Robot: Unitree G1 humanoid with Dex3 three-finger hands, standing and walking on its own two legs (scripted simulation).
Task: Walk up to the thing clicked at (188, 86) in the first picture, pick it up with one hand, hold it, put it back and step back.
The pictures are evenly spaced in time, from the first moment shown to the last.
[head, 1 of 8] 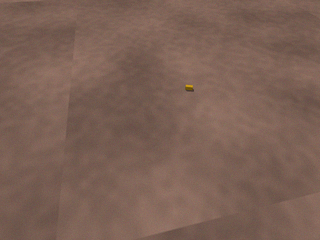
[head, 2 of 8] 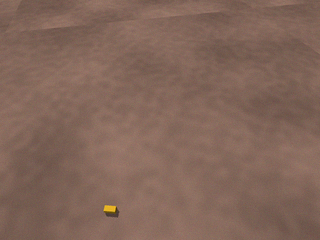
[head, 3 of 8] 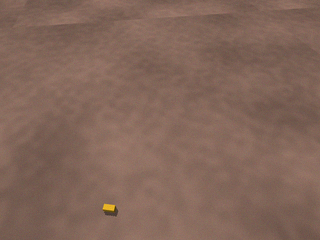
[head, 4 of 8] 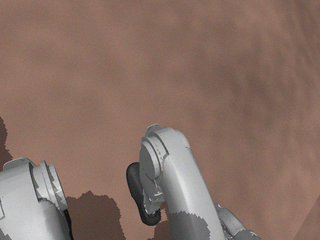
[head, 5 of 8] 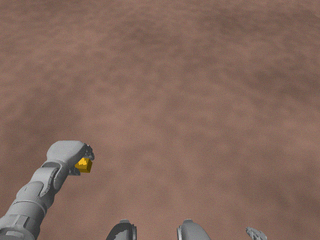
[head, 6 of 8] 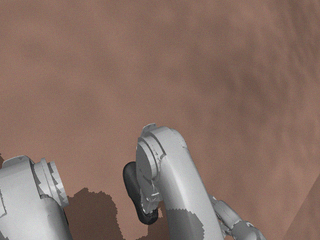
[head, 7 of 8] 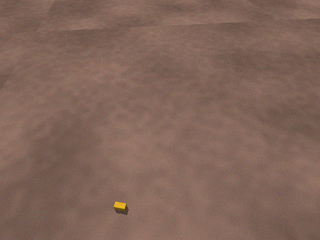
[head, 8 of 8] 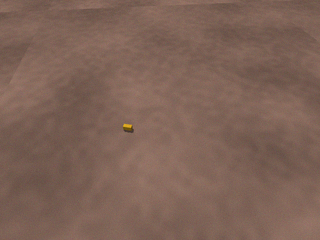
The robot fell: no
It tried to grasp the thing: yes
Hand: left
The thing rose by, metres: 0.69
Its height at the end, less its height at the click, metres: +0.00
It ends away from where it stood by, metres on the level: 0.02
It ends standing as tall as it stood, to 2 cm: yes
